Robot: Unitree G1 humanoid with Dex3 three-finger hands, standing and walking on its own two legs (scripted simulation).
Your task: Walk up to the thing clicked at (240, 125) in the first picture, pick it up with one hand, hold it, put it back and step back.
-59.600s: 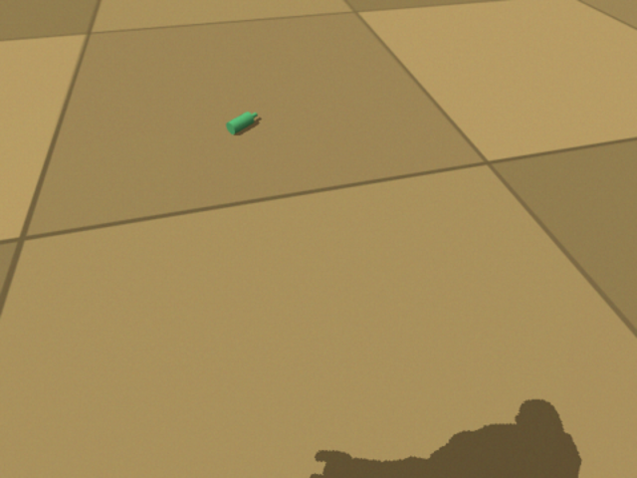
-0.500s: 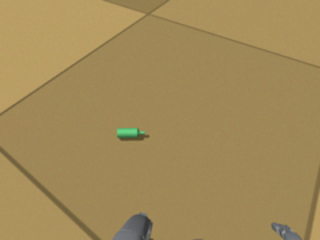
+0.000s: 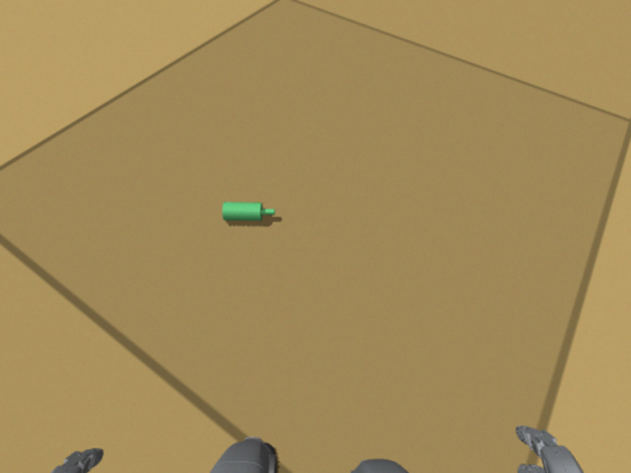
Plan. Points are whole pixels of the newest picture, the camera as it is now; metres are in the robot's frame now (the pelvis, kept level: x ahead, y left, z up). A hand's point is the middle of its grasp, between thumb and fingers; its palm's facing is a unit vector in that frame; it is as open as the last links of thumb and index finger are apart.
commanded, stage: step back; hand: left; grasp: from above
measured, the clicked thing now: (249, 211) +1.03 +0.28 -0.72
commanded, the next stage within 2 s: stand in 1.22 s
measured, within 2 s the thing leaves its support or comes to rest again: neither
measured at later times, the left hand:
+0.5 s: hand out of the picture -0.06 +0.28 -0.14, palm faces +0.10 -0.91 -0.41, open 7.4 cm
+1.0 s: hand out of the picture +0.00 +0.27 -0.15, palm faces +0.12 -0.92 -0.37, open 7.4 cm
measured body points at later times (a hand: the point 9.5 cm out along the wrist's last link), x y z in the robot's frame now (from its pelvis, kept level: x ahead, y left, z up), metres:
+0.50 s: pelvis -0.09 -0.01 +0.01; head -0.08 -0.01 +0.46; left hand -0.07 +0.33 -0.11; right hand -0.02 -0.32 -0.12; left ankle -0.11 +0.11 -0.72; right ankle -0.07 -0.13 -0.70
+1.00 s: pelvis -0.05 -0.01 +0.00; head -0.02 +0.00 +0.45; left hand -0.01 +0.31 -0.12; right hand +0.07 -0.30 -0.12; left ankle -0.02 +0.13 -0.72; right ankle -0.04 -0.13 -0.72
